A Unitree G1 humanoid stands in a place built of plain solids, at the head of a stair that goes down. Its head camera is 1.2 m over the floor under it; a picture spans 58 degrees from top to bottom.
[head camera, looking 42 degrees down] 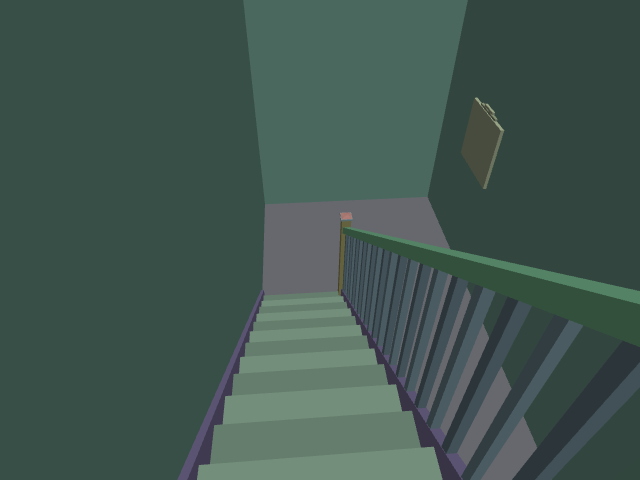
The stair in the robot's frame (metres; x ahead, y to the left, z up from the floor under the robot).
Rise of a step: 0.18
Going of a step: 0.22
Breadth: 0.81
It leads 4 degrees to the left of straight ahead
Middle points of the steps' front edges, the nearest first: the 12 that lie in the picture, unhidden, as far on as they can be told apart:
0.61 0.01 -0.35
0.83 0.02 -0.52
1.05 0.04 -0.70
1.27 0.06 -0.87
1.49 0.07 -1.05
1.71 0.09 -1.23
1.93 0.11 -1.40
2.15 0.12 -1.58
2.36 0.14 -1.75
2.58 0.16 -1.93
2.80 0.17 -2.10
3.02 0.20 -2.28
